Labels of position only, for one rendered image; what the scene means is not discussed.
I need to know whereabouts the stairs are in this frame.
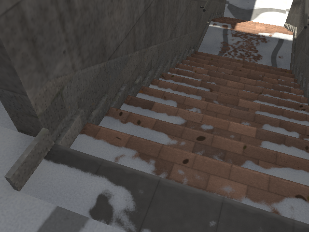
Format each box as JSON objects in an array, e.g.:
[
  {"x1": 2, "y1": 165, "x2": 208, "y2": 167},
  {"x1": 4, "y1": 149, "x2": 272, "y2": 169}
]
[
  {"x1": 215, "y1": 16, "x2": 292, "y2": 33},
  {"x1": 70, "y1": 51, "x2": 309, "y2": 224}
]

